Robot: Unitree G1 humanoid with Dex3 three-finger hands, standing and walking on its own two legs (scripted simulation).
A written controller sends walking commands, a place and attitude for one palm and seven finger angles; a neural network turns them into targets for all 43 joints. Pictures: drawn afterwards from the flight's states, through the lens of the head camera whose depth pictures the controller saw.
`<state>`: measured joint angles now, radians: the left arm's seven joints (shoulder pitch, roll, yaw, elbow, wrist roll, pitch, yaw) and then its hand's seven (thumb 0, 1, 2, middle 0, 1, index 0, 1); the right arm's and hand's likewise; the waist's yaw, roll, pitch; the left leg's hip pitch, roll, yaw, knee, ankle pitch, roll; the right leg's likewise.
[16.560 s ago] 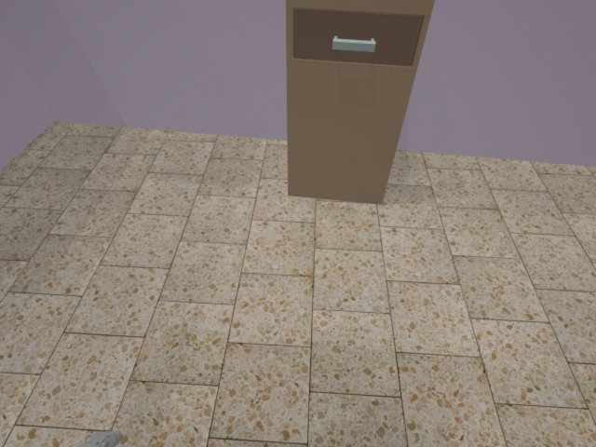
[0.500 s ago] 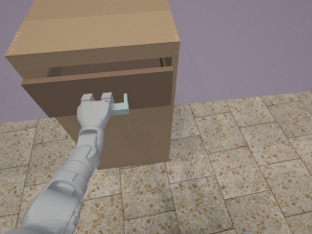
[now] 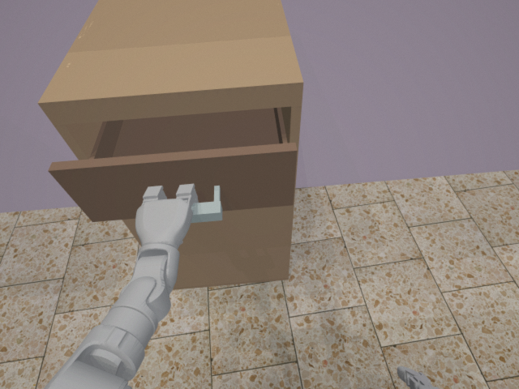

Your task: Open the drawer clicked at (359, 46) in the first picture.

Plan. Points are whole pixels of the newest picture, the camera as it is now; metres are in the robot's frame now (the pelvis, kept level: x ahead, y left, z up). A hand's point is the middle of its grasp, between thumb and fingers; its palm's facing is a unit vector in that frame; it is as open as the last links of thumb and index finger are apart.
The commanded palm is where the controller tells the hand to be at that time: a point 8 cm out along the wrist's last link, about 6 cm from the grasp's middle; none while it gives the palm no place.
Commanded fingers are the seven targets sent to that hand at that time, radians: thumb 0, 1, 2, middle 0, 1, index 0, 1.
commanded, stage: pull the drawer open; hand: left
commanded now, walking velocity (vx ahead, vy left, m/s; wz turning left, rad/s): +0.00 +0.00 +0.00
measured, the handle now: (183, 203) +0.42 +0.16 +0.01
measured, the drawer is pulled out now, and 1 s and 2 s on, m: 0.11 0.24 0.29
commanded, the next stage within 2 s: open the thumb to release the handle in 1.66 s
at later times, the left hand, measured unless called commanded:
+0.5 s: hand (171, 270) +0.31 +0.17 -0.01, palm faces +0.00 -0.07 -1.00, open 5.7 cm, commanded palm +0.27 +0.18 +0.05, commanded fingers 0.00 0.90 0.90 -0.40 -1.35 -0.40 -1.35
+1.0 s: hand (168, 304) +0.25 +0.16 -0.01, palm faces +0.00 -0.10 -0.99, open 5.8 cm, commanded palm +0.21 +0.17 +0.05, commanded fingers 0.00 0.90 0.90 -0.40 -1.35 -0.40 -1.35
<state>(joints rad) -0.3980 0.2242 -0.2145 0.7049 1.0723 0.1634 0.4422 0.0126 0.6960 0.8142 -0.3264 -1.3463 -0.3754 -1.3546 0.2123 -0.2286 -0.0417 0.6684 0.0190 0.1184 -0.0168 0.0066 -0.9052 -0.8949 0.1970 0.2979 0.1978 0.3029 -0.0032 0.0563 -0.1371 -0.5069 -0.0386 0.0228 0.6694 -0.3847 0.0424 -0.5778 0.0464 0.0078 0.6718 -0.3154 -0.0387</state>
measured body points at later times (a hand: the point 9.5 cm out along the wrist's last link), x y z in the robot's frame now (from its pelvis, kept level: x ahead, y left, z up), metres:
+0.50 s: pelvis -0.01 -0.01 +0.00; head +0.02 -0.04 +0.45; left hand +0.30 +0.17 +0.04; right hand +0.17 -0.24 -0.11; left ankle -0.04 +0.09 -0.72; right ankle +0.00 -0.10 -0.72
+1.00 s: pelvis -0.02 -0.01 +0.00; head +0.00 -0.05 +0.45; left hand +0.24 +0.16 +0.05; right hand +0.18 -0.24 -0.11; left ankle -0.04 +0.09 -0.72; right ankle +0.00 -0.10 -0.72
